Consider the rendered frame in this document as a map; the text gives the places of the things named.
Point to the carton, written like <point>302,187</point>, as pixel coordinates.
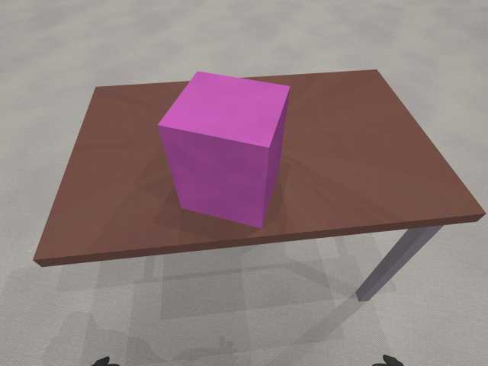
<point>223,138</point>

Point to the table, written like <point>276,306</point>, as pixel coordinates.
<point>353,160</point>

